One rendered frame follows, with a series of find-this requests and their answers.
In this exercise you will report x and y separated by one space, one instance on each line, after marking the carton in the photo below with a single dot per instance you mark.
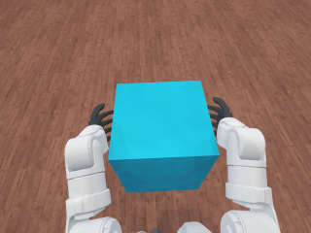
162 138

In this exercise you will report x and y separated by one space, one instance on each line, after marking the right robot hand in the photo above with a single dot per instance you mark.
223 112

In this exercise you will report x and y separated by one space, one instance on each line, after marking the left robot upper arm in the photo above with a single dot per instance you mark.
105 224

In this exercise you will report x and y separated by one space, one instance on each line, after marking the left robot hand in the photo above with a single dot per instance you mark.
95 119

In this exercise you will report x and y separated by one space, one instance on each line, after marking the right robot upper arm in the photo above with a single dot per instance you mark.
238 221

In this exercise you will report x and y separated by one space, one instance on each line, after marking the robot right thigh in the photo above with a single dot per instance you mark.
193 227

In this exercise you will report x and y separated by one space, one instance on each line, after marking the left robot forearm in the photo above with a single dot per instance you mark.
84 164

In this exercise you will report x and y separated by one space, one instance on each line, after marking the right robot forearm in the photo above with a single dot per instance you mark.
246 159

